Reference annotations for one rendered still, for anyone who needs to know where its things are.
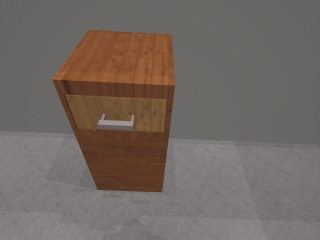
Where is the handle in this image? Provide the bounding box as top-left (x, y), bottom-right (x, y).
top-left (98, 114), bottom-right (135, 131)

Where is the drawer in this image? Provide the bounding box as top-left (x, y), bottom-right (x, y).
top-left (65, 94), bottom-right (167, 132)

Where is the cabinet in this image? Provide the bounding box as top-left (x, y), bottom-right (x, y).
top-left (52, 30), bottom-right (175, 193)

